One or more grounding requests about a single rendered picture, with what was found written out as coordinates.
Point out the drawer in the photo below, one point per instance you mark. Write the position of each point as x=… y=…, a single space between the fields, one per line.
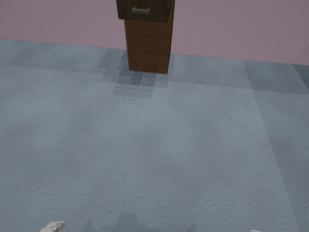
x=159 y=10

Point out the robot left hand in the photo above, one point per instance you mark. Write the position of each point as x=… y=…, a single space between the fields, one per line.
x=54 y=226

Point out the handle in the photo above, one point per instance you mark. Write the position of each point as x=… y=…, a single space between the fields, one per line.
x=140 y=11

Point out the cabinet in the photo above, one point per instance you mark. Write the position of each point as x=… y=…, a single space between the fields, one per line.
x=148 y=44

